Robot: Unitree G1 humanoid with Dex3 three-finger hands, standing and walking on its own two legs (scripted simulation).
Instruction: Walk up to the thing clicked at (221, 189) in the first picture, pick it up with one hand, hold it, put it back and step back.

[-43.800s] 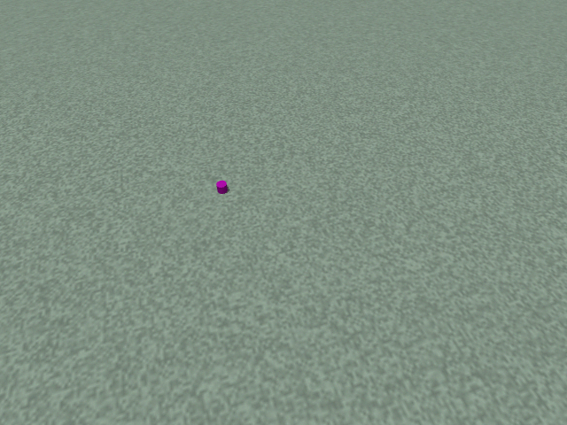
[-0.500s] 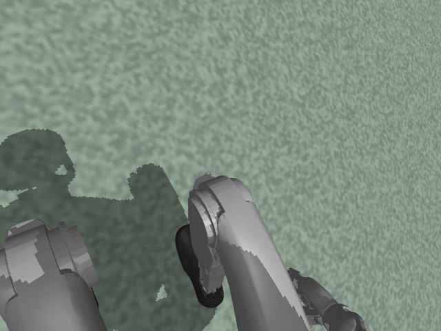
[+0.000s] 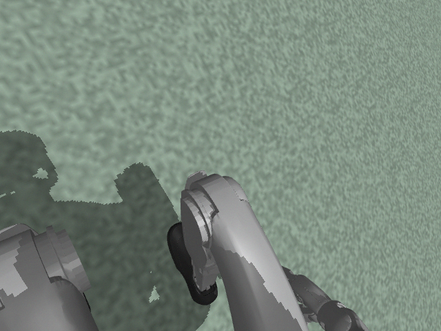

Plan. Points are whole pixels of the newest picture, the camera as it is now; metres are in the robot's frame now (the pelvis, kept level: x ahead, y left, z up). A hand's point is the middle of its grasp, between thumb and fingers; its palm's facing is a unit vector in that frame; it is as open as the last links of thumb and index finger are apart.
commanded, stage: rest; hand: left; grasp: from above
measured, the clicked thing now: out of the picture +0.44 +0.38 -0.27
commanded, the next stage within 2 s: open in 0.04 s
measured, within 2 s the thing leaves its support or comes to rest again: neither
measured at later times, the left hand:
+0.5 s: hand out of the picture +0.43 +0.37 -0.24, palm faces -0.45 -0.17 -0.88, open 9.5 cm
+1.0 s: hand out of the picture +0.43 +0.37 -0.24, palm faces -0.43 -0.17 -0.89, open 13.2 cm
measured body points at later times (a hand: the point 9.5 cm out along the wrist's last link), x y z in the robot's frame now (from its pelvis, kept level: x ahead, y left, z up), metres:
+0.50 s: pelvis +0.00 +0.00 +0.00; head +0.27 +0.15 +0.33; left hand +0.45 +0.38 -0.19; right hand +0.09 -0.25 -0.06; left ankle +0.06 +0.13 -0.27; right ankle +0.11 -0.12 -0.27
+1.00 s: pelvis +0.00 +0.00 +0.00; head +0.27 +0.14 +0.33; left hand +0.45 +0.37 -0.19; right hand +0.08 -0.25 -0.06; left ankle +0.06 +0.13 -0.27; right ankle +0.11 -0.12 -0.27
